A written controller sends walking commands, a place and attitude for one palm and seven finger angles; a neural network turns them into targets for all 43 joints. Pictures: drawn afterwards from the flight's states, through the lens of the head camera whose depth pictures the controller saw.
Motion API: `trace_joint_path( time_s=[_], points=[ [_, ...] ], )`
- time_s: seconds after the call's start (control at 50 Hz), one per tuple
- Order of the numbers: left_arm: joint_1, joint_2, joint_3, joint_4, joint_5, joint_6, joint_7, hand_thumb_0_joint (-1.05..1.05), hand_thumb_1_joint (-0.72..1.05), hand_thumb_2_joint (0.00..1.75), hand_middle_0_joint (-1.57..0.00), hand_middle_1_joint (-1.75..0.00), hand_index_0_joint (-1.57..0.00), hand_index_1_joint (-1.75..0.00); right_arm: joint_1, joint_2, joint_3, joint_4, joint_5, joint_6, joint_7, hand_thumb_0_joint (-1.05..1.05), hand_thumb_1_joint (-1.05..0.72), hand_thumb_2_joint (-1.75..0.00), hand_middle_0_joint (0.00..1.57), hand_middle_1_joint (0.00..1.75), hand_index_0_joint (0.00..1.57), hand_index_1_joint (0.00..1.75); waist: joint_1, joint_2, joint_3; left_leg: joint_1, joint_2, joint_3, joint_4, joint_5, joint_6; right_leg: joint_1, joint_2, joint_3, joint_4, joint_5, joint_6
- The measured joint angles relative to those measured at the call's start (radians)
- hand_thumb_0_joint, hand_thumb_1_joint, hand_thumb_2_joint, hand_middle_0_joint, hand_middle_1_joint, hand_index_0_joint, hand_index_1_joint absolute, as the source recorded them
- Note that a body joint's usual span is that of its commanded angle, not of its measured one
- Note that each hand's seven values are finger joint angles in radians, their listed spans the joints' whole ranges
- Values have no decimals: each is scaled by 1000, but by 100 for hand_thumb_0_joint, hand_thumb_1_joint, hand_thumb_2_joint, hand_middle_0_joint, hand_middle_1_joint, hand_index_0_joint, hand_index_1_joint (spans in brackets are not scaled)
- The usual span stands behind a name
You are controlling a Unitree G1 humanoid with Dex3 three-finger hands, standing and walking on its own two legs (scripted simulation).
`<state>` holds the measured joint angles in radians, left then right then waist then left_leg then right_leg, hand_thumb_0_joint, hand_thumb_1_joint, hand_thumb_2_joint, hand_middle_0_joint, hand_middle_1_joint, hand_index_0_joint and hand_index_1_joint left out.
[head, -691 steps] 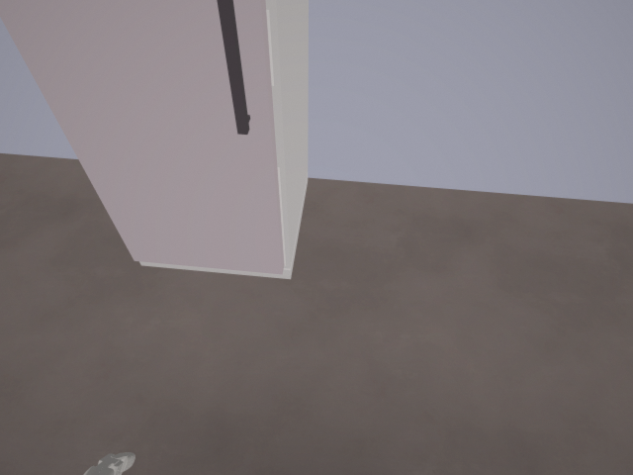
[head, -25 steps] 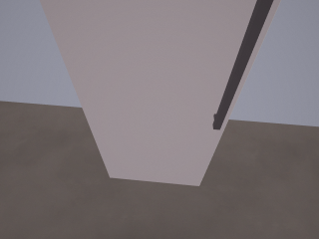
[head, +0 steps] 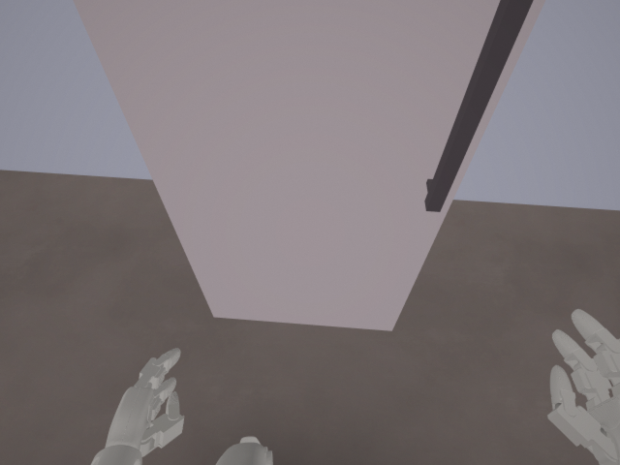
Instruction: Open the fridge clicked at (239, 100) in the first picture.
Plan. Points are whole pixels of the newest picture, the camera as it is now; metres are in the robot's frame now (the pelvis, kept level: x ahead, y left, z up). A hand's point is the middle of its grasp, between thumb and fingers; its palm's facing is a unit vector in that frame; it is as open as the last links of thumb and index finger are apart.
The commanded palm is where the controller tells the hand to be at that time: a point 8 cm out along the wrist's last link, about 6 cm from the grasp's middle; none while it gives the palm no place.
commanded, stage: raise the hand to about handle height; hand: right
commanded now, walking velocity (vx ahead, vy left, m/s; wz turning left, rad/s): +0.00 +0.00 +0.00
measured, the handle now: (480, 70) +0.54 -0.18 +0.23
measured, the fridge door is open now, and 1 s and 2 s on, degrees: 0 0 0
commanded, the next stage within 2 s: move the hooked fingers beside the handle in 1.82 s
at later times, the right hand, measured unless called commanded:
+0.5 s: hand (594, 386) +0.21 -0.28 +0.07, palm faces +0.09 +0.99 -0.07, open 10.8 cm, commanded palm +0.18 -0.32 +0.09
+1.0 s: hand out of the picture +0.26 -0.29 +0.15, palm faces +0.12 +0.99 -0.06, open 13.5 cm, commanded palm +0.22 -0.33 +0.16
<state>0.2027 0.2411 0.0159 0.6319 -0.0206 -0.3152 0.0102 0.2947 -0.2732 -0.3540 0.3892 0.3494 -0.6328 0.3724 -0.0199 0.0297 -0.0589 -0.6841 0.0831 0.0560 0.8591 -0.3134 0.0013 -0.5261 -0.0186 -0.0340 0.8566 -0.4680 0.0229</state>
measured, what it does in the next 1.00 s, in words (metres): stands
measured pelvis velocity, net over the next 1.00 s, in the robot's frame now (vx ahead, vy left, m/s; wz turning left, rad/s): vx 0.02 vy -0.02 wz -0.02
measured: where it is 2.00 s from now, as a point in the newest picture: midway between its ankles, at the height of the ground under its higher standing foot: outside the picture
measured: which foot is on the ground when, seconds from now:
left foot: down 0.00-1.00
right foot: down 0.00-1.00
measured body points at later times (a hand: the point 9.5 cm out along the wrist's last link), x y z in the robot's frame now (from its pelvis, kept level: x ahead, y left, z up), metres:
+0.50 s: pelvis +0.00 -0.02 -0.01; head +0.04 -0.02 +0.44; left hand +0.18 +0.21 -0.07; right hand +0.20 -0.33 +0.08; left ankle +0.07 +0.12 -0.70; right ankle -0.02 -0.13 -0.70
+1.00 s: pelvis +0.02 -0.02 +0.03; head +0.01 -0.01 +0.48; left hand +0.20 +0.21 -0.04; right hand +0.25 -0.34 +0.16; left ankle +0.07 +0.12 -0.70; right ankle -0.02 -0.13 -0.70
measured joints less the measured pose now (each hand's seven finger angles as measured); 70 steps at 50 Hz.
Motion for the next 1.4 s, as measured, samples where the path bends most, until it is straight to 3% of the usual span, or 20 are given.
trace_joint_path(
  time_s=[0.02,0.06,0.12,0.2,0.28,0.4,0.66,1.02,1.4],
  points=[
    [-7,6,-5,-22,-3,-8,-1,1,90,90,-20,-30,-20,-30,-5,-7,-11,4,24,-15,61,1,-74,-83,21,40,21,40,-6,1,-5,-47,0,-2,51,-19,1,-47,-2,3,55,-26,4],
    [-17,19,-14,-57,-10,-11,7,1,90,90,-20,-30,-20,-30,-9,-14,-31,-4,69,14,157,1,-70,-81,21,43,22,43,-18,1,-8,-110,-2,-2,129,-52,2,-113,-6,9,145,-67,1],
    [-25,33,-19,-80,-14,-7,31,1,90,90,-20,-30,-20,-30,-2,-8,-46,-68,106,118,203,1,-63,-78,22,47,22,47,-34,-7,4,-138,-7,9,183,-79,2,-153,-14,25,222,-104,2],
    [-16,24,-14,-78,-7,-2,45,2,90,90,-20,-30,-20,-30,46,7,-25,-242,69,223,142,2,-54,-74,22,53,23,53,-39,-21,9,-117,-12,30,176,-83,-2,-151,-21,46,241,-118,-3],
    [1,-1,-20,-71,-8,13,48,2,90,90,-20,-30,-20,-30,74,-4,-2,-366,28,287,75,2,-45,-70,23,59,23,59,-27,-29,1,-79,-12,45,129,-66,-6,-129,-20,59,210,-103,-8],
    [36,-20,-49,-76,-13,31,57,2,90,90,-20,-30,-20,-30,67,-48,-16,-392,29,358,35,1,-31,-64,24,68,24,68,-8,-40,-12,-25,-12,45,55,-34,-12,-80,-16,54,141,-71,-13],
    [82,22,-64,-52,-21,2,80,2,90,90,-20,-30,-20,-30,-12,-74,-32,-368,32,442,26,1,0,-51,26,87,27,87,-11,-55,-5,114,-12,36,-69,8,-24,62,-8,39,11,-27,-24],
    [59,17,-87,-37,-32,7,106,2,90,90,-20,-30,-20,-30,-203,-117,-84,-309,15,606,37,0,40,-34,29,113,29,113,-34,-71,23,307,-23,40,-238,64,-20,262,-11,35,-182,47,-17],
    [56,29,-96,-22,-51,57,110,2,90,90,-20,-30,-20,-30,-419,-177,-128,-213,-7,745,51,-1,50,-30,30,119,30,119,-32,-91,44,404,-31,43,-347,109,-8,374,-14,32,-326,115,-5]
  ],
)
